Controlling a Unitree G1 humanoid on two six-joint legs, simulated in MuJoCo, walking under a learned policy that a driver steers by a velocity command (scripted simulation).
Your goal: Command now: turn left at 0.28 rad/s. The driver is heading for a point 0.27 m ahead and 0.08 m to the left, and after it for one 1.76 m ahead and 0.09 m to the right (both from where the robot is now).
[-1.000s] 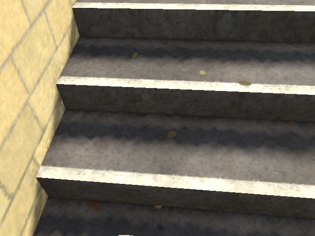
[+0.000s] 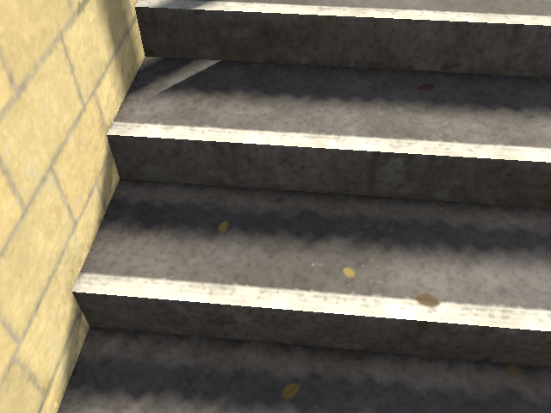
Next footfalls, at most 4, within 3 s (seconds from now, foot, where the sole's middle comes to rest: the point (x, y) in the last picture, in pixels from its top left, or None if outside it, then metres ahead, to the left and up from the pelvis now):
0.68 right None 0.14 -0.08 -0.77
1.12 left None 0.43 0.24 -0.63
1.68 right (275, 242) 0.82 0.02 -0.48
2.18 left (280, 98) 1.18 0.00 -0.33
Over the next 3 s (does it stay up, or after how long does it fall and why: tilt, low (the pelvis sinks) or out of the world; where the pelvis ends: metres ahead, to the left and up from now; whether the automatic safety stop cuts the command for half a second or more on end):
stays up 1.44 -0.21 0.58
